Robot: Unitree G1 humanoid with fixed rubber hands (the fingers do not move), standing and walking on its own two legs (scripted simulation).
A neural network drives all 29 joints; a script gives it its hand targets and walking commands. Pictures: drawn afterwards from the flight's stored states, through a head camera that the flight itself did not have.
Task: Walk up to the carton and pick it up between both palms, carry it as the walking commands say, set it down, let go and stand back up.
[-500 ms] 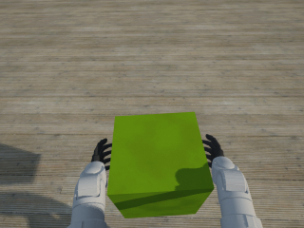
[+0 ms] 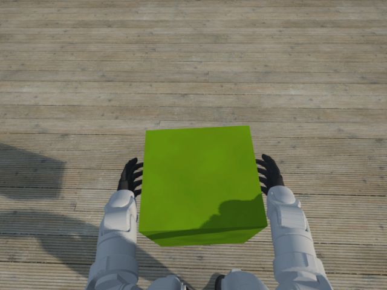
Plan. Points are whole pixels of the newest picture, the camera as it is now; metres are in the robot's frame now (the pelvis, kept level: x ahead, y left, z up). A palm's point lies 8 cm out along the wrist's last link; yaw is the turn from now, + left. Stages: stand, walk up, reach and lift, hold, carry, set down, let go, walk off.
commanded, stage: set down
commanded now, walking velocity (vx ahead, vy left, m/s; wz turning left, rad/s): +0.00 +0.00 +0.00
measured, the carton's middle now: (200, 192) +0.34 +0.00 -0.11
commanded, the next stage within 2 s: none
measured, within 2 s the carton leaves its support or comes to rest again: neither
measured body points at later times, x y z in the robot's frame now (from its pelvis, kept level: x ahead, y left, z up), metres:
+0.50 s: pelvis -0.04 +0.01 -0.07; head +0.12 +0.00 +0.36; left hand +0.35 +0.17 -0.12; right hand +0.35 -0.16 -0.12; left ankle +0.01 +0.09 -0.72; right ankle +0.05 -0.09 -0.72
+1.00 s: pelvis -0.04 +0.00 -0.14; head +0.16 -0.01 +0.26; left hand +0.37 +0.18 -0.21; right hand +0.38 -0.15 -0.22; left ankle +0.01 +0.09 -0.72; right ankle +0.05 -0.09 -0.72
